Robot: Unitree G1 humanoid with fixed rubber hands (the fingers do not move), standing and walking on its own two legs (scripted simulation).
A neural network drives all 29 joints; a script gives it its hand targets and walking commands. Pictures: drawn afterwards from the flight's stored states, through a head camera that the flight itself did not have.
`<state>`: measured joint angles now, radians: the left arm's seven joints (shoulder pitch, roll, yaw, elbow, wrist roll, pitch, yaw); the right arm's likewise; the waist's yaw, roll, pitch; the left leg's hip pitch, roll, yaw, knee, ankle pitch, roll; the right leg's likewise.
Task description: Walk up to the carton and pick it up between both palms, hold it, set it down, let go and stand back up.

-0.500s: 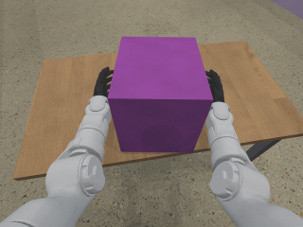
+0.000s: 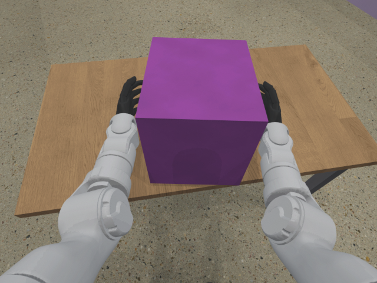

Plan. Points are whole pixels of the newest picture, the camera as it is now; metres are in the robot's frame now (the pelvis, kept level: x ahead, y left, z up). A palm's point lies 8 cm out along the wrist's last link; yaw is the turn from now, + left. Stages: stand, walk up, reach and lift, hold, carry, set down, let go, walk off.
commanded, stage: set down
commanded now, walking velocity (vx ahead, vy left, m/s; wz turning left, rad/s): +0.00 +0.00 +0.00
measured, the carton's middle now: (197, 113) +0.48 -0.01 +0.03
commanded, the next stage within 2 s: none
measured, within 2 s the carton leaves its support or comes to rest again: rests again in 0.16 s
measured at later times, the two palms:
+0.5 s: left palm (127, 115) +0.44 +0.15 +0.07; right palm (269, 121) +0.43 -0.17 +0.07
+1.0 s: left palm (128, 118) +0.44 +0.14 +0.05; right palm (269, 124) +0.43 -0.17 +0.06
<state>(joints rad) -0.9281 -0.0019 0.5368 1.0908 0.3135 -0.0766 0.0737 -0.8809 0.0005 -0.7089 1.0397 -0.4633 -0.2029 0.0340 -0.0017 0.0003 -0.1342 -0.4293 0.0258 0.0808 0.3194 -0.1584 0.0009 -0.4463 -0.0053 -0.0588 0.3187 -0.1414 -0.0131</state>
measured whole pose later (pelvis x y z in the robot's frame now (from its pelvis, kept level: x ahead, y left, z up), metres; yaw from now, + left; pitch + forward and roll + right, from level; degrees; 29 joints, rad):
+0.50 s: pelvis +0.00 +0.00 +0.00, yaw +0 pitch +14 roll +0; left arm -0.89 -0.04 0.59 1.00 0.38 -0.09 0.04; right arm -0.86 0.05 -0.76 0.96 -0.52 -0.21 0.07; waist -0.01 -0.01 -0.09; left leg -0.40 0.02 0.09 0.31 -0.16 0.00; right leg -0.42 -0.01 -0.07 0.32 -0.15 -0.01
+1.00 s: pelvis +0.00 +0.00 +0.00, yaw -1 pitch +16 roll +0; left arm -0.90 -0.01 0.55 1.05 0.37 -0.09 0.09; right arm -0.87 0.02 -0.70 1.01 -0.47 -0.20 0.06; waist -0.01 -0.01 -0.11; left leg -0.46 0.04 0.10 0.34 -0.16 0.00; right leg -0.47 0.00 -0.06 0.33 -0.14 -0.02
